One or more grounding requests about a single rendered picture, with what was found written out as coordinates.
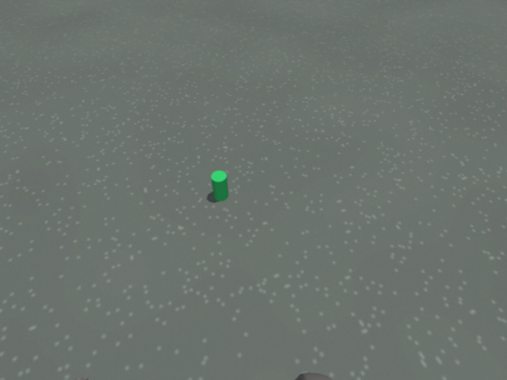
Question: can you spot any can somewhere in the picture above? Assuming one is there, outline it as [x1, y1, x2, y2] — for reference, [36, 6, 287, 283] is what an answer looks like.
[211, 170, 228, 201]

